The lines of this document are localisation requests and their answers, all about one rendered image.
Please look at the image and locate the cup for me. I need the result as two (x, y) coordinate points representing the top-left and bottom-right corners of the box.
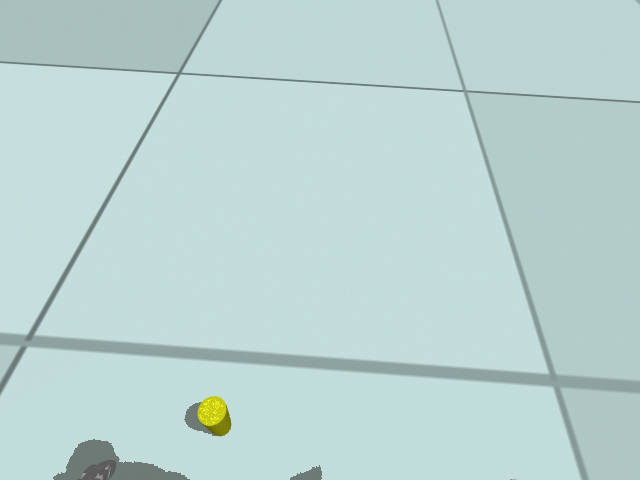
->
(198, 396), (231, 436)

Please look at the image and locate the left robot hand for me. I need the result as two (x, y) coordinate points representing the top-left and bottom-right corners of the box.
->
(77, 460), (116, 480)

